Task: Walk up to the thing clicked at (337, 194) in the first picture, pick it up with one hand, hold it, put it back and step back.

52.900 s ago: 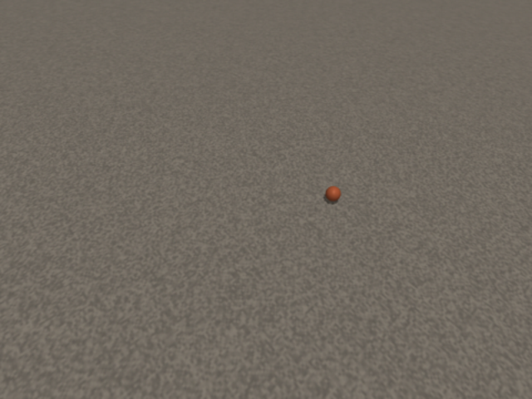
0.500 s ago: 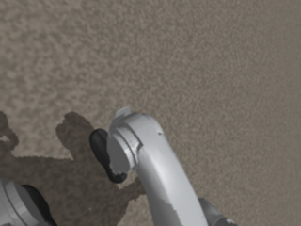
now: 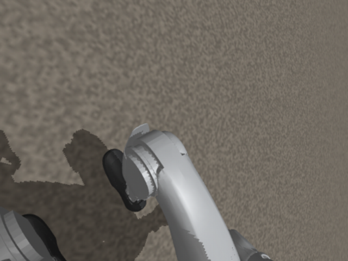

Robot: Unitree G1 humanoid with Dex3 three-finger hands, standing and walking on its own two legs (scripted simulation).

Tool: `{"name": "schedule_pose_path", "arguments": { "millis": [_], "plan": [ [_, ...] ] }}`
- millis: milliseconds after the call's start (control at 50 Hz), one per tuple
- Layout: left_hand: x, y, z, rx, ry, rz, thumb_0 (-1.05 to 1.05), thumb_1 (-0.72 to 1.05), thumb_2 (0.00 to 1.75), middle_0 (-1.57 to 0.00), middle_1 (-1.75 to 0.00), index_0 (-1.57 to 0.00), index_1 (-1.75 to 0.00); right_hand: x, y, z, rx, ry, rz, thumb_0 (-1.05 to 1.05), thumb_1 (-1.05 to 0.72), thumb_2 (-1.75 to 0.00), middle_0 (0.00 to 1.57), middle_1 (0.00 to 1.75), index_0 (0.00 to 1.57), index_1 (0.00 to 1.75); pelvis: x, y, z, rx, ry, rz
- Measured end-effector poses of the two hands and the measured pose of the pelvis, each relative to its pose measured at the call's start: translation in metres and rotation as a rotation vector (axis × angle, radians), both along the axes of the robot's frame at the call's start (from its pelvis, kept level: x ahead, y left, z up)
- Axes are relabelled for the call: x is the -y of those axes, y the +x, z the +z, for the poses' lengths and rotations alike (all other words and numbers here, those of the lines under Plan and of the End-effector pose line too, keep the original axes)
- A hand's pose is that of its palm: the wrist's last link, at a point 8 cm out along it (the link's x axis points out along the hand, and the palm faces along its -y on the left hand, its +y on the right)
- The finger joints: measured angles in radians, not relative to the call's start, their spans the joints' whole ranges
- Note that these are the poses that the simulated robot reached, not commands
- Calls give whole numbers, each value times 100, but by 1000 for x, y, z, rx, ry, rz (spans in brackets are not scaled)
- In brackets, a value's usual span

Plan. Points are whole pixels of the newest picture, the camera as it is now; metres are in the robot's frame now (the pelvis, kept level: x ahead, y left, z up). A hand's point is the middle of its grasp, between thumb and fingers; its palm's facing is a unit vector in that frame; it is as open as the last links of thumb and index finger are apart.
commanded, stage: close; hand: left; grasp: from above
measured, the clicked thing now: out of the picture +0.55 +0.31 -0.29
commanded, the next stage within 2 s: settle in 0.98 s
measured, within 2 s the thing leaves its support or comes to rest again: leaves its support in 1.40 s
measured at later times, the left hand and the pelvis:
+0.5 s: hand out of the picture +0.54 +0.30 -0.26, palm faces -0.44 -0.15 -0.89, open 10.6 cm; pelvis +0.00 +0.00 +0.00, yaw +0 degrees
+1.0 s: hand out of the picture +0.53 +0.30 -0.26, palm faces -0.44 -0.15 -0.89, open 9.9 cm; pelvis +0.00 +0.00 +0.00, yaw +0 degrees
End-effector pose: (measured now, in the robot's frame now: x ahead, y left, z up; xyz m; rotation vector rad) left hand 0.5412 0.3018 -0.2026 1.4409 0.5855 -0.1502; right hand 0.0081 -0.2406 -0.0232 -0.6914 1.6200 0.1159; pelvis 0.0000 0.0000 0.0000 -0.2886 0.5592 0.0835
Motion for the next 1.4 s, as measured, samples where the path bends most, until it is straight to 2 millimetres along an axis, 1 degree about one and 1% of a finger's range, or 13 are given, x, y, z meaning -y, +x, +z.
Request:
{"name": "schedule_pose_path", "arguments": {
  "millis": [140, 340, 500, 720, 1040, 1240, 1340, 1400],
  "plan": [
    [-3, 0, 0, -3, -9, 1, 0, -11, 69, -35, -89, -39, -85, -1, -1, 1, -8, -11, -4, 0, -91, -90, 20, 30, 20, 30, -1, 0, 0, 2, -2, -1],
    [-2, -1, 0, 0, -17, -22, 0, -6, 62, -40, -82, -43, -78, 0, 2, 3, -10, -27, 9, 0, -91, -90, 20, 30, 20, 30, -2, 0, 0, 3, -7, 1],
    [1, 0, 0, 6, -12, -29, 0, 1, 57, -46, -76, -49, -72, 1, 5, 3, -5, -21, 18, 0, -91, -90, 20, 30, 20, 30, -1, 0, 1, -2, -6, 2],
    [-2, -2, -3, -2, -2, -1, -1, 10, 47, -52, -70, -58, -65, 2, 3, 2, -3, -21, 11, 0, -91, -90, 20, 30, 20, 30, -1, -1, 1, 0, -4, -1],
    [-4, -1, -1, 4, -10, -7, -1, 11, 37, -58, -63, -64, -58, -1, 2, 3, -13, -22, 19, 0, -91, -90, 20, 30, 20, 30, -2, -1, 1, 3, -9, 1],
    [-3, 0, -1, 5, -8, -7, -1, 10, 34, -62, -59, -68, -55, 0, 0, 4, -13, -28, 13, 0, -92, -90, 20, 30, 20, 30, -2, -2, 1, 6, -10, 0],
    [-5, -1, 0, 1, -8, -11, -1, 10, 33, -65, -57, -70, -52, 1, -1, 5, -23, -31, 4, 0, -93, -90, 20, 30, 20, 30, -1, -1, 2, 1, -8, -1],
    [-8, 1, 5, 15, -11, -9, -1, 10, 32, -66, -55, -71, -51, 2, 0, 5, -23, -33, -4, 0, -93, -91, 20, 30, 20, 30, -1, -1, 3, -6, -6, -1]
  ]
}}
